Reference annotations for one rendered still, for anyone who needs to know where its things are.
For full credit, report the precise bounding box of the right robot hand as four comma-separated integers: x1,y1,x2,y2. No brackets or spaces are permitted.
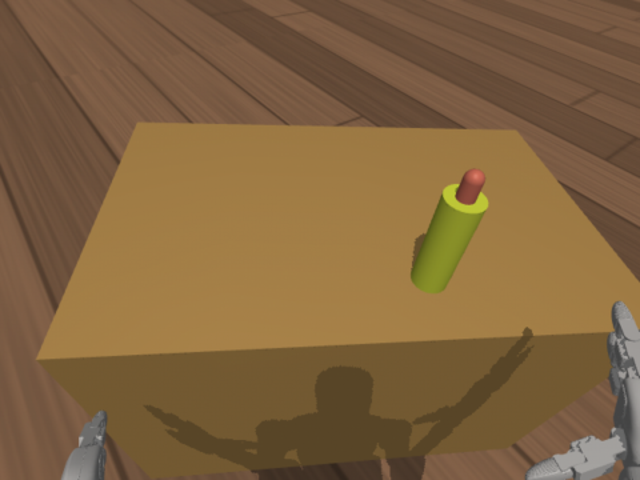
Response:
525,301,640,480

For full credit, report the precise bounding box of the bottle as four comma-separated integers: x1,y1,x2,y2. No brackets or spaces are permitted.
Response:
411,169,488,294

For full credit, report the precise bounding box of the left robot hand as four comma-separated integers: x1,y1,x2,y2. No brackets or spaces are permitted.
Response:
61,411,107,480

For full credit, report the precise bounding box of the right robot arm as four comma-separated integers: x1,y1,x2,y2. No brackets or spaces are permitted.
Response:
618,464,640,480

